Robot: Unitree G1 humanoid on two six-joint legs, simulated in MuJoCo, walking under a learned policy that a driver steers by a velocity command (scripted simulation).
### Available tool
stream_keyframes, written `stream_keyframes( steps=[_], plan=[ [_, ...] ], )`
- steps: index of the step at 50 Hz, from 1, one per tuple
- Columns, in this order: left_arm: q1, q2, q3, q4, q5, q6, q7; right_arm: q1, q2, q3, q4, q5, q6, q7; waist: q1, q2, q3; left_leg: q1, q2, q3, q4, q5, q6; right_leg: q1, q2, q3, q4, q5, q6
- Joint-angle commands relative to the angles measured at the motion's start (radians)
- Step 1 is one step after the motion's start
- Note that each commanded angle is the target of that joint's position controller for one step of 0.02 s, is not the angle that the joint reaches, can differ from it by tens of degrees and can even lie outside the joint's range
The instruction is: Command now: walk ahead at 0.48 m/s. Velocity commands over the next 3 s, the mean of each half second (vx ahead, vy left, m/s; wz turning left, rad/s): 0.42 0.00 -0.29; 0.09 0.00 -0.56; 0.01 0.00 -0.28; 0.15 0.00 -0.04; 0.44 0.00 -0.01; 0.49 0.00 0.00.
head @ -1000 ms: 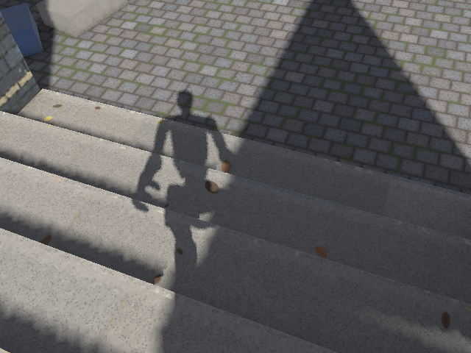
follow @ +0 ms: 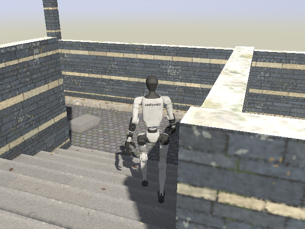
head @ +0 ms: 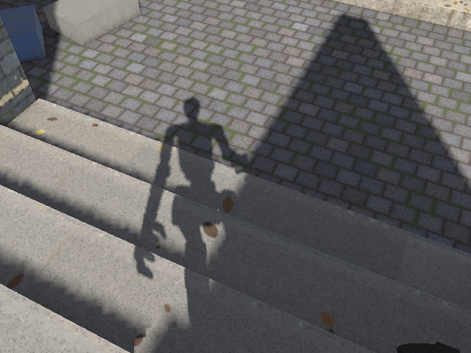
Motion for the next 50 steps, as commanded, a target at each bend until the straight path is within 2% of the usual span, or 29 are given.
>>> stream_keyframes(
  steps=[1, 3, 4, 5, 6, 7, 8, 9, 10, 11, 14, 15, 17, 19, 22, 26, 31, 33, 34, 35, 36, 37, 39, 40, 41, 42, 44, 47, 50],
  plan=[
    [0.091, 0.111, 0.02, 0.03, 0.023, 0.035, 0.039, 0.037, -0.053, -0.016, 0.005, 0.004, -0.028, -0.029, -0.017, -0.026, 0.114, 0.044, 0.027, 0.002, -0.179, -0.084, -0.007, -0.021, -0.185, 0.181, 0.116, 0.634, -0.132],
    [0.072, 0.115, 0.022, 0.045, -0.007, 0.048, 0.033, 0.388, -0.09, -0.043, 0.128, -0.027, -0.032, -0.032, -0.16, 0.032, -0.039, 0.509, 0.024, 0.035, -0.16, -0.049, 0.031, -0.252, -0.114, 0.104, 0.543, 0.615, -0.127],
    [0.098, 0.073, 0.027, 0.042, -0.023, 0.044, 0.021, 0.537, -0.159, -0.062, 0.169, -0.019, -0.038, -0.022, -0.191, 0.194, -0.151, 0.815, 0.173, -0.107, 0.093, 0.306, 0.086, -0.557, -0.003, 0.068, 0.939, -0.053, -0.085],
    [0.405, -0.043, -0.047, 0.127, 0.095, 0.015, -0.109, 0.682, -0.167, -0.045, 0.127, -0.097, -0.043, 0.014, -0.213, 0.217, -0.473, 1.139, 0.319, -0.33, 0.262, 0.145, 0.348, -0.616, 0.013, 0.34, 0.993, 0.055, -0.032],
    [0.191, 0.043, -0.014, 0.053, 0.045, -0.005, -0.131, 0.667, -0.183, -0.057, 0.178, -0.113, -0.044, 0.048, -0.266, 0.076, -0.182, 0.996, 0.34, -0.414, 0.161, 0.04, 0.381, -0.948, 0.039, 0.292, 1.126, 0.053, 0.001],
    [-0.013, 0.128, -0.005, -0.072, 0.01, -0.028, -0.116, 0.477, -0.21, -0.067, 0.15, -0.079, -0.066, 0.054, -0.23, 0.06, -0.047, 0.854, 0.424, -0.578, -0.061, -0.621, 0.37, -1.18, -0.054, 0.314, 0.935, 0.302, 0.012],
    [-0.075, 0.16, 0.007, -0.044, 0.027, -0.039, -0.071, 0.336, -0.047, -0.02, 0.116, -0.087, -0.086, 0.061, -0.191, -0.134, 0.031, 0.644, 0.347, -0.446, -0.149, -0.632, 0.28, -1.091, -0.098, 0.388, 0.713, 0.558, -0.001],
    [-0.04, 0.158, 0.007, -0.007, 0.028, -0.036, -0.051, 0.278, -0.005, 0.003, 0.112, -0.079, -0.095, 0.052, -0.12, -0.145, 0.023, 0.321, 0.322, -0.336, -0.174, -0.445, 0.279, -0.801, -0.171, 0.362, 0.436, 0.721, 0.012],
    [-0.074, 0.135, 0.001, 0.004, 0.028, -0.02, -0.048, 0.241, 0.003, 0.01, 0.088, -0.085, -0.095, 0.036, -0.092, -0.041, 0.055, 0.188, 0.326, -0.294, -0.231, -0.298, 0.281, -0.693, -0.214, 0.305, 0.385, 0.689, 0.03],
    [-0.081, 0.064, -0.022, 0.011, 0.046, 0.008, -0.045, 0.295, 0.056, 0.026, 0.117, -0.073, -0.105, 0.023, -0.081, -0.024, 0.024, 0.128, 0.294, -0.263, -0.248, -0.314, 0.28, -0.626, -0.247, 0.3, 0.322, 0.674, 0.012],
    [-0.077, -0.021, -0.062, 0.005, 0.095, 0.022, -0.064, 0.427, -0.009, 0.013, 0.159, -0.09, -0.125, 0.002, -0.088, -0.055, -0.017, 0.235, 0.243, -0.135, -0.18, -0.222, 0.265, -0.68, -0.242, 0.259, 0.224, 0.77, 0.0],
    [-0.095, -0.015, -0.059, 0.003, 0.102, 0.017, -0.073, 0.452, 0.015, 0.018, 0.162, -0.097, -0.131, -0.007, -0.105, -0.086, -0.019, 0.274, 0.205, -0.08, -0.123, -0.231, 0.249, -0.736, -0.237, 0.25, 0.161, 0.871, 0.003],
    [-0.224, 0.012, -0.054, -0.041, 0.058, -0.008, -0.076, 0.484, 0.062, 0.045, 0.182, -0.082, -0.139, -0.033, -0.125, -0.112, 0.003, 0.271, 0.153, 0.013, -0.052, -0.276, 0.177, -0.731, -0.246, 0.23, -0.108, 1.175, 0.007],
    [-0.265, -0.002, -0.055, -0.063, 0.041, 0.004, -0.091, 0.522, 0.041, 0.055, 0.215, -0.09, -0.133, -0.028, -0.117, -0.035, 0.032, 0.092, 0.12, 0.07, -0.044, -0.322, 0.148, -0.54, -0.216, 0.158, -0.06, 1.296, 0.002],
    [-0.369, 0.076, -0.027, -0.132, 0.045, 0.01, -0.092, 0.565, 0.026, 0.063, 0.225, -0.067, -0.143, -0.042, -0.115, -0.049, 0.083, 0.179, 0.169, 0.042, 0.04, -0.247, 0.092, -0.602, -0.221, 0.156, -0.095, 1.181, -0.003],
    [-0.513, 0.027, -0.045, -0.17, 0.058, 0.041, -0.094, 0.782, 0.061, 0.068, 0.287, -0.047, -0.124, -0.101, -0.23, -0.043, 0.147, 0.52, 0.204, -0.019, 0.18, -0.351, 0.067, -0.838, -0.261, 0.119, -0.38, 1.15, 0.018],
    [-0.496, 0.078, -0.025, -0.144, 0.072, 0.041, -0.083, 0.743, 0.017, 0.052, 0.265, -0.044, -0.093, -0.097, -0.218, -0.075, 0.125, 0.298, 0.174, 0.026, 0.309, -0.422, 0.018, -0.44, -0.201, 0.012, -0.419, 1.047, 0.02],
    [-0.143, 0.174, 0.03, -0.023, 0.043, 0.011, -0.057, 0.631, -0.065, 0.034, 0.215, -0.054, -0.086, -0.067, -0.054, -0.128, -0.01, 0.136, 0.125, 0.093, 0.617, -0.424, -0.049, 0.039, -0.151, -0.036, -0.46, 1.199, -0.033],
    [0.1, 0.275, 0.06, 0.004, 0.042, 0.006, -0.033, 0.673, 0.019, 0.055, 0.172, -0.039, -0.086, -0.02, 0.003, -0.254, -0.339, -0.177, 0.047, 0.165, 0.934, -0.681, -0.165, 0.69, -0.282, 0.034, -0.202, 1.772, -0.218],
    [0.277, 0.335, 0.086, 0.032, 0.021, 0.023, -0.033, 0.699, 0.074, 0.089, 0.091, -0.034, -0.087, 0.028, 0.056, -0.404, -0.765, -0.378, -0.006, 0.07, 1.528, -1.412, -0.239, 1.145, -0.568, 0.414, 0.006, 2.128, -0.544],
    [0.39, 0.267, 0.081, 0.067, 0.041, 0.027, -0.026, 0.391, -0.064, 0.051, 0.001, 0.004, -0.097, 0.054, 0.2, -0.16, -0.613, -0.704, -0.007, -0.027, 1.659, -1.412, -0.262, 1.094, -0.54, 0.518, -0.061, 2.003, -0.471],
    [0.246, 0.274, 0.089, -0.003, 0.033, 0.019, -0.004, 0.252, -0.086, 0.037, -0.092, 0.028, -0.117, 0.033, 0.139, -0.076, -0.468, -0.756, 0.051, -0.05, 1.555, -1.388, -0.233, 0.82, -0.537, 0.467, -0.118, 1.733, -0.417],
    [-0.052, 0.235, 0.066, -0.095, 0.036, 0.008, -0.022, 0.308, -0.127, 0.024, -0.097, -0.01, -0.115, -0.036, -0.061, -0.041, -0.165, -0.472, 0.121, -0.048, 1.358, -1.294, -0.179, 0.048, -0.492, 0.364, -0.283, 1.545, -0.398],
    [-0.169, 0.224, 0.056, -0.128, 0.041, -0.003, -0.05, 0.38, -0.066, 0.041, -0.081, -0.018, -0.102, -0.056, -0.178, -0.058, -0.055, -0.283, 0.122, -0.071, 1.223, -1.191, -0.159, -0.305, -0.458, 0.306, -0.372, 1.435, -0.376],
    [-0.271, 0.155, 0.023, -0.171, 0.031, -0.033, -0.054, 0.456, -0.005, 0.057, -0.05, -0.038, -0.093, -0.064, -0.22, -0.048, -0.011, -0.103, 0.126, -0.112, 0.984, -0.925, -0.128, -0.574, -0.367, 0.256, -0.467, 1.236, -0.326],
    [-0.299, 0.202, 0.034, -0.205, 0.026, -0.05, -0.065, 0.487, -0.013, 0.051, -0.05, -0.037, -0.078, -0.063, -0.245, -0.128, -0.015, -0.046, 0.058, -0.044, 1.042, -0.854, -0.124, -0.658, -0.322, 0.26, -0.487, 1.203, -0.345],
    [-0.357, 0.259, 0.052, -0.262, 0.017, -0.062, -0.062, 0.508, -0.029, 0.044, -0.023, -0.027, -0.064, -0.025, -0.239, -0.098, -0.077, 0.071, 0.035, -0.006, 0.699, -0.601, -0.111, -0.691, -0.247, 0.199, -0.491, 1.011, -0.291],
    [-0.269, 0.215, 0.036, -0.27, 0.028, -0.035, -0.056, 0.392, -0.014, 0.059, -0.062, -0.043, -0.028, -0.015, -0.186, -0.162, -0.096, 0.088, 0.032, -0.027, 0.577, -0.539, -0.115, -0.582, -0.264, 0.31, -0.454, 0.89, -0.253],
    [-0.222, 0.211, 0.04, -0.305, 0.012, -0.018, -0.057, 0.309, -0.101, 0.037, -0.101, -0.019, -0.021, -0.041, -0.126, -0.146, -0.102, 0.074, -0.001, -0.035, 0.379, -0.692, -0.126, -0.424, -0.298, 0.447, -0.408, 0.72, -0.243]
  ],
)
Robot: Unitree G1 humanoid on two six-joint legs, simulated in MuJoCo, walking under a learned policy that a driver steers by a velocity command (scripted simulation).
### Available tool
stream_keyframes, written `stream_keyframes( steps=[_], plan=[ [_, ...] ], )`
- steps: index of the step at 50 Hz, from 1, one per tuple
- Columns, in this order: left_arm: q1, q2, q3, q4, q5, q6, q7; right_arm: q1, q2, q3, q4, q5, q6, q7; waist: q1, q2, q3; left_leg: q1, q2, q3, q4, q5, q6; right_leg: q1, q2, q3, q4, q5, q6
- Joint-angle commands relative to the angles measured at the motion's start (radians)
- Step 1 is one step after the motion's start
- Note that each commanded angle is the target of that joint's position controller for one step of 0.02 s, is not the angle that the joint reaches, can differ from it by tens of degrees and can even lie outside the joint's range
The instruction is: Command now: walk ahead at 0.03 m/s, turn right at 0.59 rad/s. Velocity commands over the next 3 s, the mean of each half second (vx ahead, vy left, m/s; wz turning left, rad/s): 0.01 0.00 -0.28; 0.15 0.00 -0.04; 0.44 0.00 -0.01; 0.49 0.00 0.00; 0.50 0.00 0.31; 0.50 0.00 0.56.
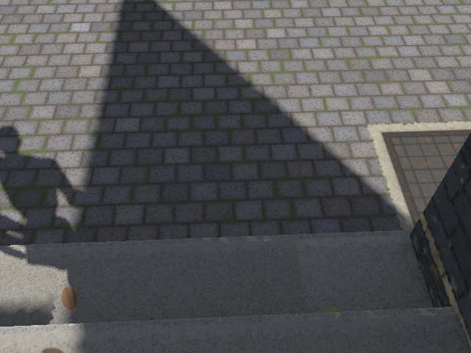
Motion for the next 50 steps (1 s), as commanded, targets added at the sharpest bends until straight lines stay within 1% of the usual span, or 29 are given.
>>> stream_keyframes(
  steps=[1, 3, 4, 5, 6, 8, 9, 10, 12, 13, 16, 17, 19, 21, 23, 24, 26, 30, 34, 36, 38, 39, 41, 44, 45, 46, 47, 49, 50],
  plan=[
    [-0.055, 0.141, 0.031, -0.119, -0.012, -0.001, 0.005, 0.194, -0.103, -0.028, -0.004, 0.031, 0.017, -0.021, -0.087, -0.08, -0.085, 0.272, -0.046, 0.03, -0.227, -0.015, 0.012, -0.004, -0.283, 0.365, -0.137, 0.138, -0.239],
    [-0.007, 0.089, 0.01, -0.096, -0.016, 0.006, 0.012, 0.212, -0.144, -0.05, -0.019, 0.063, 0.006, -0.032, -0.091, -0.05, -0.136, 0.419, -0.028, -0.009, -0.428, 0.14, 0.119, 0.013, -0.262, 0.405, -0.049, 0.089, -0.189],
    [0.095, -0.013, -0.022, -0.095, -0.029, 0.009, 0.022, 0.257, -0.203, -0.065, -0.031, 0.062, -0.006, -0.049, -0.06, 0.106, -0.265, 0.633, 0.178, -0.197, -0.464, 0.544, 0.338, -0.084, -0.154, 0.261, 0.159, -0.15, -0.079],
    [0.054, -0.063, -0.044, -0.168, -0.006, -0.001, 0.035, 0.258, -0.242, -0.084, -0.062, 0.009, -0.02, -0.037, -0.085, 0.302, -0.222, 0.764, 0.419, -0.548, -0.556, 0.701, 0.66, -0.495, 0.059, 0.049, 0.386, -0.541, 0.059],
    [-0.033, 0.055, -0.011, -0.152, 0.01, 0.022, 0.054, 0.316, -0.192, -0.078, -0.044, -0.042, -0.037, -0.031, -0.174, 0.066, -0.15, 0.683, 0.419, -0.563, -0.605, 0.6, 0.596, -0.544, 0.017, 0.121, 0.612, -0.519, 0.117],
    [-0.007, 0.133, 0.017, -0.108, 0.005, 0.06, 0.098, 0.138, -0.104, -0.055, -0.066, 0.002, -0.03, 0.005, -0.07, 0.056, -0.149, 0.553, 0.286, -0.324, -0.588, 0.631, 0.431, -0.495, 0.019, 0.136, 0.777, -0.332, 0.17],
    [0.013, 0.122, 0.016, -0.099, 0.02, 0.065, 0.104, 0.114, -0.074, -0.044, -0.067, 0.025, -0.03, 0.018, -0.048, 0.106, -0.149, 0.504, 0.235, -0.259, -0.577, 0.667, 0.398, -0.449, 0.016, 0.139, 0.83, -0.266, 0.178],
    [0.024, 0.108, 0.006, -0.095, 0.032, 0.065, 0.092, 0.1, -0.084, -0.046, -0.07, 0.026, -0.029, 0.021, -0.03, 0.094, -0.146, 0.44, 0.209, -0.209, -0.584, 0.616, 0.376, -0.421, 0.021, 0.104, 0.924, -0.21, 0.175],
    [0.068, 0.076, 0.0, -0.063, 0.018, 0.066, 0.075, 0.128, -0.08, -0.041, -0.057, 0.0, -0.031, 0.024, -0.039, 0.046, -0.129, 0.379, 0.161, -0.134, -0.609, 0.459, 0.354, -0.396, 0.033, 0.111, 0.984, -0.087, 0.169],
    [0.081, 0.073, 0.003, -0.043, 0.012, 0.063, 0.066, 0.143, -0.064, -0.032, -0.04, 0.006, -0.033, 0.034, -0.039, 0.047, -0.114, 0.372, 0.147, -0.113, -0.614, 0.381, 0.336, -0.38, 0.023, 0.121, 0.969, -0.05, 0.174],
    [0.078, 0.05, 0.011, 0.006, 0.004, 0.045, 0.018, 0.086, -0.024, -0.002, -0.028, 0.077, -0.048, 0.069, -0.016, 0.073, -0.083, 0.337, 0.086, -0.033, -0.606, 0.043, 0.218, -0.247, -0.095, 0.048, 0.604, -0.001, 0.224],
    [0.05, 0.019, 0.002, 0.012, 0.01, 0.05, -0.013, 0.086, -0.053, 0.0, -0.011, 0.094, -0.052, 0.073, -0.027, 0.063, -0.056, 0.293, 0.065, -0.023, -0.604, -0.093, 0.174, -0.162, -0.146, -0.018, 0.409, -0.041, 0.256],
    [-0.03, -0.002, -0.005, 0.01, -0.016, 0.058, -0.05, 0.161, -0.114, -0.007, 0.048, 0.115, -0.055, 0.092, -0.067, 0.1, -0.014, 0.218, 0.083, -0.099, -0.599, -0.275, 0.134, 0.027, -0.142, -0.075, 0.216, -0.171, 0.278],
    [-0.062, 0.058, 0.006, 0.003, -0.045, 0.049, -0.043, 0.144, -0.17, -0.03, 0.063, 0.116, -0.058, 0.119, -0.052, 0.091, -0.027, 0.271, 0.127, -0.168, -0.543, -0.085, 0.135, 0.121, -0.138, -0.086, 0.013, -0.011, 0.233],
    [-0.035, 0.088, 0.006, 0.0, -0.042, 0.038, -0.014, 0.128, -0.097, -0.017, 0.063, 0.099, -0.067, 0.133, -0.047, 0.053, -0.111, 0.353, 0.142, -0.195, -0.496, 0.091, 0.133, 0.177, -0.17, -0.034, -0.027, 0.071, 0.144],
    [-0.082, 0.106, 0.007, -0.001, -0.037, 0.037, -0.011, 0.185, -0.1, -0.024, 0.07, 0.08, -0.068, 0.118, -0.109, 0.008, -0.088, 0.375, 0.093, -0.124, -0.509, 0.079, 0.129, 0.137, -0.152, -0.043, -0.02, 0.016, 0.072],
    [-0.112, 0.08, 0.01, 0.006, -0.047, 0.045, -0.003, 0.111, -0.158, -0.054, 0.059, 0.051, -0.065, 0.091, -0.098, -0.003, -0.035, 0.455, 0.052, -0.022, -0.467, 0.064, 0.138, -0.001, -0.146, -0.024, -0.085, -0.04, 0.048],
    [-0.033, 0.05, 0.002, 0.046, -0.043, 0.06, -0.012, 0.121, -0.091, -0.052, 0.091, 0.069, -0.059, 0.102, -0.08, 0.001, -0.022, 0.463, 0.002, 0.035, -0.463, 0.204, 0.156, 0.068, -0.13, -0.048, -0.108, -0.016, 0.077],
    [-0.053, 0.054, 0.006, 0.055, -0.043, 0.066, -0.013, 0.085, -0.113, -0.07, 0.096, 0.06, -0.054, 0.104, -0.075, -0.007, -0.041, 0.509, -0.007, 0.048, -0.456, 0.273, 0.135, 0.085, -0.127, -0.067, -0.116, 0.003, 0.077],
    [-0.039, 0.076, 0.016, 0.066, -0.034, 0.073, -0.005, 0.113, -0.148, -0.089, 0.114, 0.058, -0.049, 0.094, -0.084, 0.005, -0.009, 0.497, 0.0, 0.028, -0.515, -0.003, 0.157, 0.077, -0.118, -0.08, -0.121, -0.175, 0.066],
    [-0.057, 0.096, 0.031, 0.055, 0.001, 0.07, 0.025, 0.202, -0.216, -0.128, 0.143, 0.027, -0.054, 0.061, -0.129, 0.058, 0.053, 0.495, 0.094, -0.105, -0.618, -0.425, 0.273, -0.012, -0.095, -0.102, -0.021, -0.385, 0.025],
    [-0.078, 0.061, 0.024, 0.048, 0.011, 0.063, 0.039, 0.27, -0.201, -0.133, 0.16, 0.016, -0.062, 0.035, -0.153, 0.092, 0.067, 0.555, 0.194, -0.239, -0.676, -0.491, 0.348, -0.082, -0.096, -0.114, 0.06, -0.345, 0.016],
    [-0.185, -0.004, 0.003, 0.017, 0.01, 0.038, 0.058, 0.321, -0.118, -0.105, 0.162, 0.028, -0.07, -0.007, -0.191, 0.108, 0.095, 0.634, 0.31, -0.388, -0.748, -0.463, 0.411, -0.177, -0.122, -0.087, 0.127, -0.292, -0.008],
    [-0.197, -0.017, -0.004, 0.014, 0.017, 0.013, 0.052, 0.238, -0.112, -0.093, 0.132, 0.021, -0.071, -0.034, -0.149, 0.078, 0.09, 0.577, 0.258, -0.265, -0.773, -0.34, 0.365, -0.039, -0.112, -0.105, 0.115, -0.308, -0.044],
    [-0.205, 0.028, 0.029, 0.037, -0.067, 0.049, 0.047, 0.17, -0.192, -0.111, 0.144, 0.044, -0.012, -0.01, -0.106, 0.136, 0.113, 0.528, 0.153, -0.161, -0.656, 0.108, 0.269, 0.0, -0.075, -0.126, 0.037, -0.131, -0.022],
    [-0.111, 0.03, 0.027, 0.061, -0.056, 0.071, 0.039, 0.192, -0.186, -0.113, 0.152, 0.059, 0.016, 0.007, -0.073, 0.151, 0.02, 0.537, 0.139, -0.085, -0.592, 0.291, 0.241, 0.111, -0.042, -0.171, 0.052, -0.069, -0.016],
    [-0.038, 0.008, 0.023, 0.09, -0.045, 0.084, 0.032, 0.196, -0.178, -0.111, 0.155, 0.069, 0.031, 0.014, -0.046, 0.158, -0.013, 0.471, 0.128, -0.046, -0.552, 0.243, 0.216, 0.222, -0.029, -0.193, 0.01, -0.039, -0.015],
    [0.146, 0.044, 0.04, 0.17, -0.025, 0.099, 0.034, 0.172, -0.125, -0.098, 0.155, 0.055, 0.043, 0.011, 0.032, 0.057, -0.003, 0.15, 0.062, 0.032, -0.376, -0.039, 0.16, 0.527, -0.075, -0.102, -0.041, -0.142, -0.031],
    [0.25, 0.143, 0.06, 0.185, -0.021, 0.092, 0.042, 0.157, -0.051, -0.079, 0.129, 0.033, 0.043, 0.014, 0.082, -0.216, -0.011, -0.003, -0.036, 0.142, -0.019, -0.302, 0.117, 0.605, -0.334, 0.248, -0.247, -0.321, -0.078]
  ],
)
Over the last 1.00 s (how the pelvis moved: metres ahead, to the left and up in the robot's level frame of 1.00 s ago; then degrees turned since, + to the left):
0.47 -0.07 -0.24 -26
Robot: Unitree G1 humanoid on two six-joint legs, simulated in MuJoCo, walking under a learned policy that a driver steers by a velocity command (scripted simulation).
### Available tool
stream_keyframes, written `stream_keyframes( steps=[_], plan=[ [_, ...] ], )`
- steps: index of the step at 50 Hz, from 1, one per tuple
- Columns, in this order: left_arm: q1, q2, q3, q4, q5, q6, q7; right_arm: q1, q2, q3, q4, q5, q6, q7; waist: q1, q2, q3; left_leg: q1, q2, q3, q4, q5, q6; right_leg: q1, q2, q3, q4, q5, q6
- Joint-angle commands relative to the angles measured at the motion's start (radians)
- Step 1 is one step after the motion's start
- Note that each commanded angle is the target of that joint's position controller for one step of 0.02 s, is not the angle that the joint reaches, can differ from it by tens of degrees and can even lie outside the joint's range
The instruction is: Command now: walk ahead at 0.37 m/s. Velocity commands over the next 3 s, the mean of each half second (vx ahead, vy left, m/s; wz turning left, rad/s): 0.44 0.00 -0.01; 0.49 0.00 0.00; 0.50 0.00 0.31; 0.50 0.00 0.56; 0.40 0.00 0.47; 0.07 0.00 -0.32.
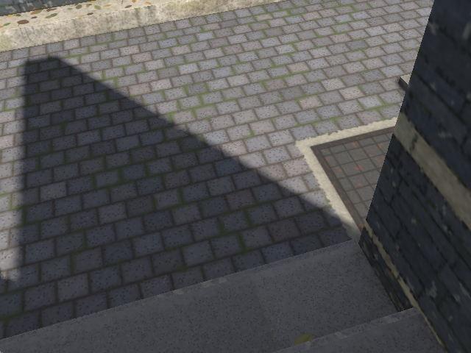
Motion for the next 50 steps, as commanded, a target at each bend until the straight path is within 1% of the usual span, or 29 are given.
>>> stream_keyframes(
  steps=[1, 4, 5, 7, 10, 11, 12, 14, 17, 18, 20, 21, 22, 24, 25, 26, 27, 28, 29, 32, 33, 36, 38, 39, 42, 43, 44, 49, 50],
  plan=[
    [0.399, 0.283, 0.072, 0.093, -0.013, 0.021, 0.008, -0.145, -0.067, -0.012, -0.119, -0.027, 0.014, -0.005, 0.193, -0.301, 0.015, -0.612, -0.079, -0.035, 0.473, -0.279, 0.056, 0.341, -0.397, 0.674, -0.365, -0.407, -0.197],
    [0.162, 0.146, 0.035, 0.044, -0.017, 0.004, 0.018, -0.107, -0.093, -0.025, -0.082, -0.004, 0.001, -0.006, 0.07, -0.141, 0.13, -0.582, 0.048, -0.123, 0.466, 0.02, 0.058, 0.193, -0.29, 0.465, -0.386, -0.276, -0.169],
    [0.263, -0.042, -0.022, 0.021, 0.063, -0.087, 0.001, -0.114, 0.038, 0.018, -0.091, -0.09, -0.08, -0.005, 0.143, -0.244, 0.108, -0.614, -0.008, -0.209, 0.611, 0.002, 0.125, 0.228, -0.286, 0.463, -0.379, -0.348, -0.234],
    [0.25, -0.029, -0.036, 0.058, 0.087, -0.113, -0.002, -0.123, 0.051, 0.031, -0.098, -0.078, -0.107, -0.001, 0.088, -0.056, 0.119, -0.622, -0.005, -0.24, 0.491, 0.197, 0.153, 0.177, -0.256, 0.35, -0.38, -0.212, -0.214],
    [0.22, -0.024, -0.047, 0.071, 0.1, -0.116, 0.011, -0.174, 0.025, 0.045, -0.108, -0.088, -0.09, 0.028, 0.077, -0.058, 0.046, -0.641, 0.048, -0.236, 0.303, 0.568, 0.082, 0.198, -0.195, 0.21, -0.286, 0.025, -0.176],
    [0.283, -0.022, -0.052, 0.094, 0.092, -0.115, 0.017, -0.207, 0.027, 0.05, -0.123, -0.083, -0.082, 0.029, 0.099, -0.073, 0.029, -0.649, 0.063, -0.202, 0.254, 0.646, 0.042, 0.2, -0.189, 0.195, -0.251, 0.064, -0.188],
    [0.214, 0.163, 0.009, 0.107, -0.072, -0.097, 0.028, -0.297, -0.111, -0.011, -0.166, -0.01, -0.048, 0.017, 0.043, -0.126, 0.08, -0.554, 0.022, -0.104, 0.141, 0.653, 0.0, 0.086, -0.155, 0.19, -0.24, 0.252, -0.133],
    [0.263, 0.097, -0.01, 0.118, -0.068, -0.077, 0.041, -0.29, -0.028, 0.007, -0.144, -0.01, -0.031, 0.035, 0.068, -0.092, 0.022, -0.349, 0.013, -0.084, 0.076, 0.878, 0.002, -0.042, -0.131, 0.123, -0.13, 0.139, -0.101],
    [0.286, 0.065, -0.016, 0.133, -0.023, -0.054, 0.057, -0.337, 0.025, 0.013, -0.134, -0.019, -0.005, 0.05, 0.095, -0.108, 0.097, -0.347, 0.02, -0.09, 0.053, 0.866, 0.022, -0.097, -0.141, 0.166, -0.039, -0.035, -0.107],
    [0.471, -0.069, -0.078, 0.204, 0.142, -0.09, 0.021, -0.275, 0.091, 0.072, -0.147, -0.126, -0.047, 0.036, 0.133, -0.041, 0.141, -0.462, 0.114, -0.199, -0.026, 0.861, 0.033, 0.004, -0.231, 0.226, -0.001, -0.118, -0.161],
    [0.534, -0.049, -0.076, 0.229, 0.088, -0.094, 0.018, -0.425, 0.065, 0.072, -0.188, -0.113, -0.059, 0.021, 0.196, -0.029, 0.163, -0.541, 0.098, -0.131, -0.171, 0.775, 0.031, 0.131, -0.214, 0.259, 0.061, -0.155, -0.168],
    [0.338, 0.105, -0.012, 0.168, -0.016, -0.057, 0.062, -0.545, -0.005, 0.026, -0.205, 0.018, -0.044, 0.025, 0.205, -0.099, 0.193, -0.453, 0.038, -0.065, -0.15, 0.773, -0.002, 0.004, -0.146, 0.214, 0.105, -0.013, -0.135],
    [0.363, 0.12, -0.011, 0.163, -0.016, -0.037, 0.075, -0.522, 0.001, 0.034, -0.201, 0.037, -0.037, 0.025, 0.219, -0.082, 0.148, -0.382, 0.043, -0.079, -0.158, 0.74, -0.005, 0.017, -0.152, 0.22, 0.175, 0.067, -0.131],
    [0.443, 0.068, -0.017, 0.2, 0.011, -0.01, 0.09, -0.388, 0.008, 0.027, -0.147, 0.024, -0.033, 0.023, 0.188, -0.051, 0.134, -0.255, 0.055, -0.086, -0.249, 0.642, 0.008, 0.057, -0.15, 0.223, 0.339, 0.144, -0.132],
    [0.551, -0.006, -0.068, 0.253, 0.116, -0.033, 0.001, -0.13, -0.024, 0.04, -0.044, -0.101, -0.061, 0.021, 0.089, 0.101, 0.038, 0.001, 0.087, -0.098, -0.315, 0.819, 0.029, 0.021, -0.148, 0.236, 0.473, 0.002, -0.074],
    [0.461, 0.104, -0.04, 0.236, 0.111, -0.037, -0.065, 0.151, -0.106, -0.018, 0.017, -0.097, -0.077, 0.023, -0.083, 0.103, -0.043, 0.364, 0.029, 0.025, -0.218, 0.755, 0.068, -0.171, -0.071, 0.151, 0.701, 0.094, -0.051],
    [0.689, -0.057, -0.059, 0.314, 0.079, -0.047, -0.123, 0.371, -0.164, -0.02, 0.061, -0.091, -0.067, 0.056, -0.059, 0.274, -0.386, 0.884, 0.203, -0.153, 0.167, 1.168, 0.307, -0.461, 0.07, 0.126, 1.213, -0.479, 0.036],
    [0.461, 0.155, 0.022, 0.184, -0.093, -0.039, 0.015, 0.317, -0.186, -0.042, 0.073, 0.011, -0.035, 0.043, -0.084, 0.127, -0.384, 0.792, 0.37, -0.346, 0.173, 1.346, 0.221, -0.626, 0.038, 0.088, 1.461, -0.589, 0.004],
    [0.345, 0.131, 0.007, 0.109, -0.089, -0.04, 0.062, 0.25, -0.243, -0.058, 0.036, 0.043, -0.024, 0.021, -0.093, 0.24, -0.39, 0.724, 0.483, -0.554, -0.04, 0.75, 0.347, -0.797, 0.039, 0.084, 1.527, -0.47, 0.018],
    [0.172, 0.068, 0.01, 0.09, 0.003, 0.002, 0.058, 0.012, -0.058, 0.0, -0.017, -0.018, -0.033, -0.013, 0.009, 0.066, 0.004, 0.018, 0.377, -0.455, -0.276, 0.311, 0.299, -0.625, -0.099, 0.111, 1.134, -0.244, -0.005],
    [0.186, -0.142, -0.078, 0.031, 0.094, -0.062, 0.016, -0.052, 0.068, 0.061, -0.011, -0.13, -0.09, 0.017, 0.093, -0.102, 0.118, -0.262, 0.278, -0.398, -0.33, 0.158, 0.272, -0.547, -0.19, 0.291, 0.888, 0.153, -0.05],
    [0.201, -0.037, -0.062, 0.079, 0.102, -0.068, -0.043, -0.027, 0.031, 0.05, 0.003, -0.068, -0.15, 0.007, 0.052, 0.013, 0.04, -0.268, 0.193, -0.296, -0.366, 0.066, 0.306, -0.519, -0.16, 0.175, 0.539, 0.34, -0.046],
    [0.119, 0.014, -0.062, 0.035, 0.089, -0.049, -0.043, 0.056, 0.003, 0.052, 0.045, -0.083, -0.148, 0.007, 0.038, -0.001, -0.006, -0.203, 0.188, -0.291, -0.303, 0.176, 0.314, -0.55, -0.152, 0.158, 0.439, 0.375, -0.001],
    [0.101, 0.04, -0.028, 0.015, -0.002, -0.012, -0.011, 0.035, -0.102, 0.019, 0.033, 0.049, -0.108, -0.007, 0.121, 0.127, -0.03, -0.253, 0.201, -0.264, -0.284, 0.484, 0.257, -0.353, -0.149, 0.119, 0.406, 0.387, 0.019],
    [-0.046, 0.065, -0.006, 0.015, -0.015, 0.0, -0.008, 0.111, -0.004, 0.031, 0.06, 0.035, -0.092, -0.024, 0.056, 0.006, 0.051, -0.126, 0.145, -0.23, -0.219, 0.241, 0.214, -0.486, -0.152, 0.13, 0.331, 0.604, 0.018],
    [-0.132, 0.054, -0.004, -0.002, -0.001, -0.002, -0.011, 0.151, 0.001, 0.03, 0.065, 0.018, -0.089, -0.029, 0.011, 0.012, 0.082, -0.066, 0.159, -0.261, -0.204, 0.153, 0.225, -0.556, -0.156, 0.127, 0.29, 0.603, 0.018],
    [-0.126, -0.057, -0.084, -0.03, 0.153, -0.042, -0.043, 0.346, 0.152, 0.088, 0.143, -0.132, -0.122, -0.03, -0.088, -0.081, 0.111, 0.217, 0.242, -0.346, -0.055, 0.111, 0.285, -0.889, -0.195, 0.234, 0.204, 0.662, 0.034],
    [-0.242, -0.002, -0.086, -0.081, 0.082, -0.041, -0.06, 0.251, 0.054, 0.099, 0.108, -0.115, -0.108, 0.013, -0.052, 0.037, 0.113, -0.425, 0.131, -0.228, -0.088, -0.1, 0.234, -0.214, -0.12, 0.05, 0.103, 0.762, 0.017],
    [-0.289, 0.086, -0.028, -0.074, -0.07, -0.023, -0.054, 0.128, -0.099, 0.027, 0.034, 0.023, -0.099, -0.013, -0.039, 0.034, 0.097, -0.378, 0.146, -0.253, -0.065, -0.059, 0.185, -0.161, -0.098, 0.077, 0.08, 0.733, 0.036]
  ],
)
Over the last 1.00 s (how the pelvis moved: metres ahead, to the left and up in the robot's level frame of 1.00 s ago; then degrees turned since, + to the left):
0.09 0.01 0.00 -7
